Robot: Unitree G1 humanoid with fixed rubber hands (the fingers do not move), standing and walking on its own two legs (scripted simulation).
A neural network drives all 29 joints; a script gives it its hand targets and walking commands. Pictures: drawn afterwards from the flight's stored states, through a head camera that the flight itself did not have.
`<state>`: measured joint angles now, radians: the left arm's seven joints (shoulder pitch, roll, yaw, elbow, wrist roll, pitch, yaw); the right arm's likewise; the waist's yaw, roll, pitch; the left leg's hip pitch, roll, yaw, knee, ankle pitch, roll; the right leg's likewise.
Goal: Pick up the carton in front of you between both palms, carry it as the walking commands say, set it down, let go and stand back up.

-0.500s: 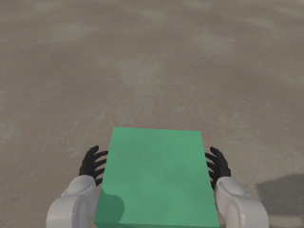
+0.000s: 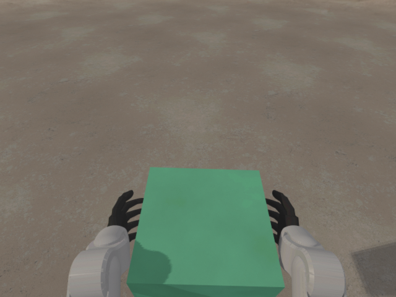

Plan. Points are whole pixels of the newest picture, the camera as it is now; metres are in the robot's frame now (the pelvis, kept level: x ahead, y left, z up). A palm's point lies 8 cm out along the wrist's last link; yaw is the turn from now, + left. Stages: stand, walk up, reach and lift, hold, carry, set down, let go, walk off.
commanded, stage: carry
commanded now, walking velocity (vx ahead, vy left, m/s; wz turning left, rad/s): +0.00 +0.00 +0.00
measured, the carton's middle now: (201, 247) +0.24 +0.00 +0.01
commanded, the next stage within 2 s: hold in 1.38 s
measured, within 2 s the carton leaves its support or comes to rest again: neither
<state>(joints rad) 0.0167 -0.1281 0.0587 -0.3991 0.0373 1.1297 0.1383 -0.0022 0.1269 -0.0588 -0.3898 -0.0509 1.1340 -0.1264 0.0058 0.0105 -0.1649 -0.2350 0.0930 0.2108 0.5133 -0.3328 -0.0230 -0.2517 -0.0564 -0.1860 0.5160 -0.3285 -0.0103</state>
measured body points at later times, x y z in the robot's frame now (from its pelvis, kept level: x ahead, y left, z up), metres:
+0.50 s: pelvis -0.02 +0.00 +0.00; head -0.04 +0.00 +0.45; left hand +0.27 +0.15 +0.02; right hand +0.28 -0.16 +0.02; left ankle -0.05 +0.11 -0.74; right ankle -0.04 -0.10 -0.74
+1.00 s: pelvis -0.04 +0.00 +0.00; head -0.06 +0.00 +0.45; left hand +0.26 +0.15 +0.03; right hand +0.26 -0.15 +0.03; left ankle -0.05 +0.11 -0.74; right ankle -0.04 -0.10 -0.74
